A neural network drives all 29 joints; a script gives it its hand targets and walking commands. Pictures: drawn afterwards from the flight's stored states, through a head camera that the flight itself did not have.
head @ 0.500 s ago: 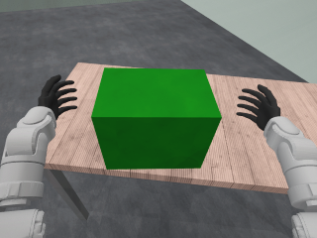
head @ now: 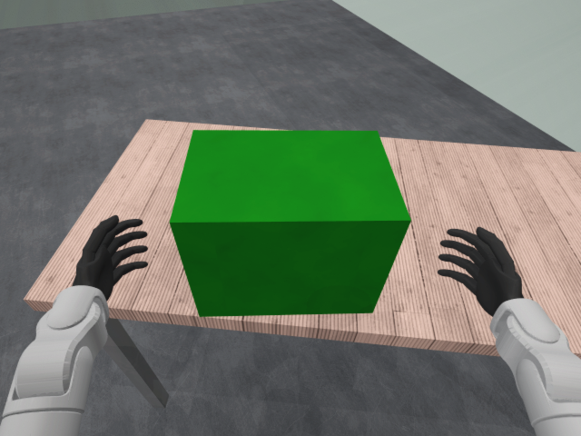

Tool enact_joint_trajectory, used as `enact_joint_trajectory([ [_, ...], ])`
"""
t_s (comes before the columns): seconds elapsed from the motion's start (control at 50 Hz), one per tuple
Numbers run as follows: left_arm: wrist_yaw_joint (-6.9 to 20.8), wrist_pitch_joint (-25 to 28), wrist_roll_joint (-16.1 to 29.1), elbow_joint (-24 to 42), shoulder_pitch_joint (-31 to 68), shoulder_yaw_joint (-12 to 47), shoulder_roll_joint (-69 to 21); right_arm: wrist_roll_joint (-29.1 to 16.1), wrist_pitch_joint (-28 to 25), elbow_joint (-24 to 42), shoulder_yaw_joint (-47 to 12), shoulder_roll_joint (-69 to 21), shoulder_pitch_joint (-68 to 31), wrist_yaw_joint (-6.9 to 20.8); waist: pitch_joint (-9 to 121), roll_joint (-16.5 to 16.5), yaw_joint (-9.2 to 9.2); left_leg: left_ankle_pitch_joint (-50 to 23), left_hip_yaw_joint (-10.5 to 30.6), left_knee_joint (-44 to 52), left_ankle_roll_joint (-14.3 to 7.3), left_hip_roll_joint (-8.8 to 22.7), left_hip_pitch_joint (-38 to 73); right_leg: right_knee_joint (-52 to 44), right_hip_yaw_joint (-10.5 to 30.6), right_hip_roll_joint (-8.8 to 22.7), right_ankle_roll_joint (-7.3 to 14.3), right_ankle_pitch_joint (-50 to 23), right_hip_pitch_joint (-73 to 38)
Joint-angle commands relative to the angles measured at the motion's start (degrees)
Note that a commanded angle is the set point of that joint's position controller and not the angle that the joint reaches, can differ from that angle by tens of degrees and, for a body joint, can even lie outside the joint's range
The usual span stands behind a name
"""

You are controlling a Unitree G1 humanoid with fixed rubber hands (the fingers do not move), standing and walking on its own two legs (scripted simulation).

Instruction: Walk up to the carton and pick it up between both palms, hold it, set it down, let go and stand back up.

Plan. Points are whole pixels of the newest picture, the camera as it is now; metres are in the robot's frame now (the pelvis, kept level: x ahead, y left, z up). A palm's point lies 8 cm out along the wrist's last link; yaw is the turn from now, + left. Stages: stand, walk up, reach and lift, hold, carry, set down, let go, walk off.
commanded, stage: set down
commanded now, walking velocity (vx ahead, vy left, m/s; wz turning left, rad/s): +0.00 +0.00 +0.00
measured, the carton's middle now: (286, 225) +0.44 +0.02 +0.05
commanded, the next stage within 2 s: let go in 1.66 s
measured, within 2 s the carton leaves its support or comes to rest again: neither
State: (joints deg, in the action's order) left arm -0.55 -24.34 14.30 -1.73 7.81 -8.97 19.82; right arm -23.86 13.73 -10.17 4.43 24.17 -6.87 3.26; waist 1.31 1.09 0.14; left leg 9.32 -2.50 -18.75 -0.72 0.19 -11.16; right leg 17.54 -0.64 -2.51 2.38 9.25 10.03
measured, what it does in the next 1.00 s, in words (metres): stands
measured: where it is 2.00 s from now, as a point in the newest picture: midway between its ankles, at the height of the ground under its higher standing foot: outside the picture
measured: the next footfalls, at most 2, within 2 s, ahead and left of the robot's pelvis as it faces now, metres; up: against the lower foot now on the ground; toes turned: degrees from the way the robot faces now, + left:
none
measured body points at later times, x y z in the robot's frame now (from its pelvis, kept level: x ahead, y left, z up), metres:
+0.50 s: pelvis +0.02 +0.00 +0.00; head +0.02 +0.01 +0.45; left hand +0.23 +0.25 +0.02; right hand +0.24 -0.24 +0.03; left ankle +0.00 +0.11 -0.75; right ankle +0.00 -0.09 -0.75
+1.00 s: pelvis +0.00 +0.00 +0.00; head +0.00 +0.01 +0.45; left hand +0.20 +0.25 -0.04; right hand +0.21 -0.23 -0.03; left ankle +0.00 +0.11 -0.75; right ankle +0.00 -0.09 -0.75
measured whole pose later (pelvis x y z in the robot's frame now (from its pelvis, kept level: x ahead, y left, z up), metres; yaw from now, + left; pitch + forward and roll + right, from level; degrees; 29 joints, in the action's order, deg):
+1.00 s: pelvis +0.00 +0.00 +0.00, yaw +0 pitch -2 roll +0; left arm -1.4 1.4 10.5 -21.8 -11.2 1.4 16.7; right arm -10.1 -4.5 -22.2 1.7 13.2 14.4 3.0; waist -1.4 1.3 2.4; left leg 10.6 -1.3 -19.4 -0.6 -0.3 -6.5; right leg 18.6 -0.3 -2.5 2.5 10.9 5.4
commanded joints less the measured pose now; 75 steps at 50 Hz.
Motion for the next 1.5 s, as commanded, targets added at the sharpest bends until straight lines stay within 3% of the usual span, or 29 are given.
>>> enact_joint_trajectory([
  [0.0,0.1,4.7,-0.1,11.6,8.6,-3.2,8.1,0.4,-3.8,12.5,5.3,10.7,-8.8,0.2,15.0,-0.5,0.3,-13.9,3.0,0.2,1.1,-0.4,11.4,-3.2,3.6,1.6,-0.4,-10.0,-1.6],
  [0.3,0.0,18.5,-1.6,11.3,-10.2,0.5,5.5,2.4,-12.5,17.7,5.3,6.9,14.1,0.8,8.6,-0.6,1.21,-18.7,4.4,-0.2,1.9,-0.7,13.2,-4.4,4.5,1.9,0.5,-14.4,-2.0],
  [0.32,0.3,19.5,-1.0,10.4,-15.7,1.4,2.7,2.0,-13.3,17.1,2.3,5.1,17.4,1.0,6.4,0.7,2.54,-21.3,4.0,-0.7,1.7,-0.3,12.7,-3.7,4.5,1.6,-0.1,-16.1,-1.6],
  [0.38,0.6,22.7,-1.5,9.9,-18.6,1.8,3.2,2.8,-15.7,17.2,2.0,4.8,20.2,0.5,6.4,0.0,2.28,-23.3,3.9,-1.6,2.1,-0.5,12.4,-3.5,4.7,1.7,-0.2,-17.8,-1.8],
  [0.52,-0.5,29.8,-1.1,7.2,-18.4,4.1,4.9,5.7,-20.3,15.7,2.9,1.8,21.4,-0.1,4.4,-1.2,2.57,-16.2,3.8,-1.3,1.9,0.1,10.1,-3.4,4.7,2.7,0.3,-9.4,0.8],
  [0.62,-1.2,32.6,-0.4,2.3,-16.6,6.4,5.2,7.3,-21.6,10.4,2.6,-0.1,20.4,-0.2,4.0,-2.5,1.98,-11.8,4.1,-1.1,1.8,0.8,9.9,-3.4,4.6,3.2,1.0,-4.0,1.9],
  [0.86,-0.7,28.4,-2.7,-10.7,-13.9,7.3,4.0,12.3,-20.0,-1.9,0.7,-2.4,16.5,-0.3,1.2,-0.6,2.2,-6.5,3.3,1.6,1.3,1.1,8.0,-4.1,3.8,3.1,1.2,1.7,-0.6],
  [1.18,-0.4,26.5,-7.6,-15.5,-15.4,6.5,1.8,17.7,-24.0,-10.4,-1.3,-6.4,17.2,-1.6,1.5,-1.6,1.95,-11.4,1.5,-0.4,1.7,0.6,9.6,-2.1,2.8,3.1,0.3,-6.6,-2.0],
  [1.2,-0.9,26.5,-7.1,-10.4,-16.1,6.5,3.1,17.2,-24.2,-10.1,-0.8,-6.3,16.8,-1.7,4.0,-3.3,1.27,-12.0,0.8,0.3,1.7,0.8,11.2,-2.0,3.1,3.2,-0.7,-7.8,-2.8],
  [1.3,-0.1,24.3,-9.4,-15.8,-19.1,5.9,1.5,19.0,-24.3,-14.6,-2.1,-6.9,17.9,-2.0,0.6,-0.8,1.56,-13.8,0.7,0.1,1.5,0.1,11.5,-2.8,2.6,3.0,-1.4,-9.6,-2.6],
  [1.48,0.5,22.6,-12.0,-18.2,-18.2,6.4,0.0,21.3,-25.2,-19.6,-2.3,-8.2,16.9,-2.4,-1.0,-1.4,1.05,-14.0,0.5,-0.5,1.7,0.4,12.5,-3.1,1.4,2.8,-1.2,-8.0,-1.0],
])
